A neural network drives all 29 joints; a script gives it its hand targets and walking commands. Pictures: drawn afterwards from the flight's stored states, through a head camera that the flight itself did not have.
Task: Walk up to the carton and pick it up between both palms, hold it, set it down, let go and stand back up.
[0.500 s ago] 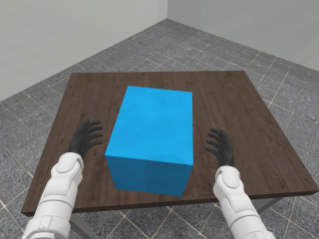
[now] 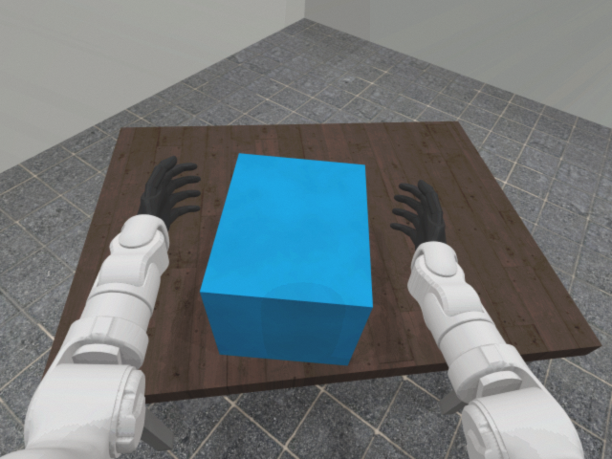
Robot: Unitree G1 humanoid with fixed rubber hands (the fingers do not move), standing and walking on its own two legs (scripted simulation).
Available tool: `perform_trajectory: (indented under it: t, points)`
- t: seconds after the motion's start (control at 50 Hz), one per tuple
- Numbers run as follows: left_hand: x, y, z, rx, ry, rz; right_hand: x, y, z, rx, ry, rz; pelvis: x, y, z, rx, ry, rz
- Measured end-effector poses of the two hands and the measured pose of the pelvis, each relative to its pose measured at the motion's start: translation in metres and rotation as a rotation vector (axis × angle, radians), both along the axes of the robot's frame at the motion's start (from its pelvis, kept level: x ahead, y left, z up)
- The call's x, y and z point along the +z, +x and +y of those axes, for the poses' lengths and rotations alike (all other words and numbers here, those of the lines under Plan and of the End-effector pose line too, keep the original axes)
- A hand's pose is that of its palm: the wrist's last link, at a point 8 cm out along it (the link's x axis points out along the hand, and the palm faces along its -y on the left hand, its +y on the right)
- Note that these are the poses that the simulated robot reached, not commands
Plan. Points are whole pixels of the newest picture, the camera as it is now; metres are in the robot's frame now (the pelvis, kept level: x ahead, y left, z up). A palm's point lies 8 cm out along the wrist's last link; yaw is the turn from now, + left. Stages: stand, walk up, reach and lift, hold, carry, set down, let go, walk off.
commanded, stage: reach and lift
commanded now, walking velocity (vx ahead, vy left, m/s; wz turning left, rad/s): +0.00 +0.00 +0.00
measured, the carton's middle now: (293, 258) +0.43 +0.02 -0.05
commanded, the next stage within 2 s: none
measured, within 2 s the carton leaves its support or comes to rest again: neither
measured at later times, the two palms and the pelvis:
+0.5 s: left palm (166, 221) +0.43 +0.20 +0.06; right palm (423, 237) +0.40 -0.16 +0.06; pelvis -0.01 +0.00 -0.01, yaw +0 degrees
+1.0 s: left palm (187, 254) +0.42 +0.19 -0.03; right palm (403, 271) +0.39 -0.15 -0.02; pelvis -0.03 +0.02 -0.05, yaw -1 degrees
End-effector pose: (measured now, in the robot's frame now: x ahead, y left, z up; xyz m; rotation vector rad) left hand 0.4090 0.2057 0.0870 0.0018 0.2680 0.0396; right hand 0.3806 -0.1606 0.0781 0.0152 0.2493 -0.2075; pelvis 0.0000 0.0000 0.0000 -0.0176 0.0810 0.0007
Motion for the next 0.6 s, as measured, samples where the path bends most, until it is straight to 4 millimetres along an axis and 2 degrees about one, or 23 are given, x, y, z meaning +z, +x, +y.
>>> perform_trajectory:
  t: [0.2, 0.34, 0.44, 0.6]
  points:
    - [0.013, 0.019, -0.003, -0.002, 0.019, 0.002, 0.017, 0.019, -0.004, -0.015, 0.002, 0.017, -0.003, -0.004, 0.003, 0.003, -0.010, 0.057]
    - [0.006, 0.025, -0.004, -0.005, 0.034, 0.009, 0.018, 0.025, -0.005, -0.015, -0.010, 0.030, -0.006, -0.006, 0.003, 0.004, -0.014, 0.100]
    - [-0.013, 0.022, -0.003, -0.008, 0.044, 0.019, 0.001, 0.021, -0.004, -0.001, -0.022, 0.049, -0.010, -0.008, 0.004, 0.006, -0.017, 0.135]
    - [-0.064, 0.006, 0.000, 0.002, 0.052, 0.052, -0.049, 0.006, 0.001, 0.012, -0.014, 0.087, -0.021, -0.014, 0.007, 0.015, -0.033, 0.227]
